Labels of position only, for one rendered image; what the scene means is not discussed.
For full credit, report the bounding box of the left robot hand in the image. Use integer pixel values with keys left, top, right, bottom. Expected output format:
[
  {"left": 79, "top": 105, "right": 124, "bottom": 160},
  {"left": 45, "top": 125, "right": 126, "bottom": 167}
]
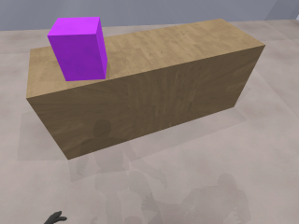
[{"left": 44, "top": 211, "right": 67, "bottom": 224}]

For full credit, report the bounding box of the pedestal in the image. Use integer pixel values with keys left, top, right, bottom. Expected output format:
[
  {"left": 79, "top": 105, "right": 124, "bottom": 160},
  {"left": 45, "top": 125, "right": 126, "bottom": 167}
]
[{"left": 26, "top": 18, "right": 265, "bottom": 160}]

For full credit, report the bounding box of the carton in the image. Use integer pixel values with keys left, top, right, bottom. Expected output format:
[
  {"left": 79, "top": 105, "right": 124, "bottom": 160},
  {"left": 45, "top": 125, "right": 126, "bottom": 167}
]
[{"left": 47, "top": 17, "right": 107, "bottom": 81}]

